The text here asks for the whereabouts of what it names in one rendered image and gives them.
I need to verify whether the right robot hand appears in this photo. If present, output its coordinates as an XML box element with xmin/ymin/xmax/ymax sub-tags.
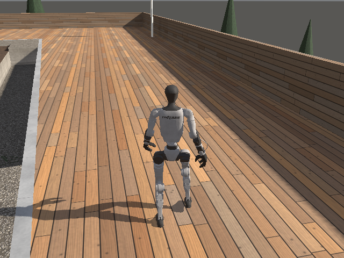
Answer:
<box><xmin>195</xmin><ymin>153</ymin><xmax>207</xmax><ymax>168</ymax></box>

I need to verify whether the robot right forearm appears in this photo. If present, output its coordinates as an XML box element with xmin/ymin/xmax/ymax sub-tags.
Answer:
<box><xmin>193</xmin><ymin>130</ymin><xmax>205</xmax><ymax>156</ymax></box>

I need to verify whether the robot left upper arm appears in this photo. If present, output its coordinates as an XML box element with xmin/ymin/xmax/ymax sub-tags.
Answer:
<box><xmin>146</xmin><ymin>108</ymin><xmax>161</xmax><ymax>137</ymax></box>

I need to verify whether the robot left forearm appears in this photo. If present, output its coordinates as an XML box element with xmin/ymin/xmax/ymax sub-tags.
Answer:
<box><xmin>144</xmin><ymin>129</ymin><xmax>152</xmax><ymax>145</ymax></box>

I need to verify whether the robot head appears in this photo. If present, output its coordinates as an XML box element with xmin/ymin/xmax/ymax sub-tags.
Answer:
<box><xmin>162</xmin><ymin>85</ymin><xmax>181</xmax><ymax>111</ymax></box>

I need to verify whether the robot right foot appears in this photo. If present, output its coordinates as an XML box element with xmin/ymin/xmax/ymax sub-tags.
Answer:
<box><xmin>184</xmin><ymin>197</ymin><xmax>192</xmax><ymax>208</ymax></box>

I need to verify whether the left robot hand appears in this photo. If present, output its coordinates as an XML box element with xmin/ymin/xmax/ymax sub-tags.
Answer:
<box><xmin>143</xmin><ymin>142</ymin><xmax>156</xmax><ymax>151</ymax></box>

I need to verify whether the robot right upper arm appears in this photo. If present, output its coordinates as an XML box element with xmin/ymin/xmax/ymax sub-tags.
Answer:
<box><xmin>183</xmin><ymin>108</ymin><xmax>197</xmax><ymax>139</ymax></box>

